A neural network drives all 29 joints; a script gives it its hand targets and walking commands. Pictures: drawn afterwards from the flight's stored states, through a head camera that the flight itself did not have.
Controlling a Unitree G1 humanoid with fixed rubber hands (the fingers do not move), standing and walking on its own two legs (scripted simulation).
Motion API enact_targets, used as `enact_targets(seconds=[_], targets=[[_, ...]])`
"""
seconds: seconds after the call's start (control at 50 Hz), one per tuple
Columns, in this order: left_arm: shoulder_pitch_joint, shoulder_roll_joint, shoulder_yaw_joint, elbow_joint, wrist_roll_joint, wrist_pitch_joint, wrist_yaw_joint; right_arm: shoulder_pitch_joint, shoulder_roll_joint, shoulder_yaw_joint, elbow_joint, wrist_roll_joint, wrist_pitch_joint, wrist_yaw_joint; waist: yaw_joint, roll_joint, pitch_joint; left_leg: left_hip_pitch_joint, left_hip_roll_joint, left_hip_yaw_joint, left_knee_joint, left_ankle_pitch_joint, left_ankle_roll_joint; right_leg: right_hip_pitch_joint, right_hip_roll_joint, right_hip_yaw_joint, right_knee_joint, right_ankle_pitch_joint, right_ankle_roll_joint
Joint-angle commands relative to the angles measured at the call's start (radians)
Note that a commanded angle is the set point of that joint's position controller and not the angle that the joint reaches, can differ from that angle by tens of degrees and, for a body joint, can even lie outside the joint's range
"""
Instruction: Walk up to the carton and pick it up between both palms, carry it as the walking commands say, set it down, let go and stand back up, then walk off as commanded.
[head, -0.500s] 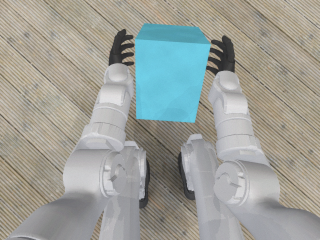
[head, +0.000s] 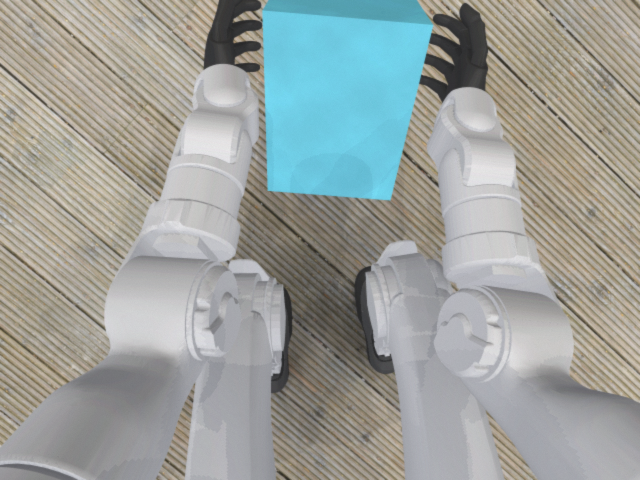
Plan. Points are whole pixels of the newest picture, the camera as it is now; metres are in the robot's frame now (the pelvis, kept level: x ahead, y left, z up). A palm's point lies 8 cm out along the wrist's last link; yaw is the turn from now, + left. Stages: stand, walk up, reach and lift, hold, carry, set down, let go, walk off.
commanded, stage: set down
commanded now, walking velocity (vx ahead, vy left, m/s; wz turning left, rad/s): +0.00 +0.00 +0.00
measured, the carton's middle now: (337, 86) +0.54 -0.05 -0.24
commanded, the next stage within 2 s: none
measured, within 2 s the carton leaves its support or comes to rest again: neither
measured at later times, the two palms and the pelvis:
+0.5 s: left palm (235, 54) +0.57 +0.07 -0.17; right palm (452, 78) +0.52 -0.18 -0.17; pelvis +0.00 +0.00 -0.05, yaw +0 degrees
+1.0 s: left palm (236, 42) +0.59 +0.07 -0.19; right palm (452, 63) +0.54 -0.19 -0.18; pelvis +0.01 +0.00 -0.05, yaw -1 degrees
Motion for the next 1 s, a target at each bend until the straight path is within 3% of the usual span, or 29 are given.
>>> enact_targets(seconds=[0.0, 0.24, 0.32, 0.52, 0.98], targets=[[-0.6, -0.999, -0.37, -0.066, -0.112, -0.059, -0.279, -0.726, 0.862, 0.514, 0.014, 0.125, -0.027, 0.286, -0.052, 0.051, -1.188, 0.587, -0.105, -0.04, -0.157, 0.286, -0.019, 0.588, 0.113, -0.027, -0.105, 0.322, 0.004], [-0.674, -0.938, -0.402, -0.058, -0.167, -0.066, -0.291, -0.8, 0.807, 0.532, 0.023, 0.169, -0.033, 0.297, -0.067, 0.056, -1.144, 0.545, -0.094, -0.036, -0.068, 0.296, -0.015, 0.555, 0.095, -0.03, -0.021, 0.336, 0.003], [-0.628, -0.891, -0.329, 0.023, -0.123, -0.048, -0.309, -0.778, 0.805, 0.494, 0.087, 0.149, -0.016, 0.314, -0.036, 0.029, -1.004, 0.466, -0.088, -0.033, -0.059, 0.228, -0.003, 0.493, 0.094, -0.026, -0.013, 0.268, 0.008], [-0.6, -0.794, -0.216, 0.13, -0.061, -0.019, -0.358, -0.694, 0.756, 0.368, 0.204, 0.084, 0.014, 0.347, -0.033, 0.029, -0.764, 0.343, -0.073, -0.02, -0.045, 0.131, 0.004, 0.39, 0.093, -0.028, 0.009, 0.17, 0.011], [-0.418, -0.725, -0.16, 0.19, 0.016, 0.001, -0.376, -0.534, 0.712, 0.308, 0.253, 0.041, 0.025, 0.375, -0.005, 0.047, -0.679, 0.333, -0.068, -0.036, -0.031, 0.202, -0.002, 0.31, 0.102, -0.029, 0.036, 0.209, 0.016]])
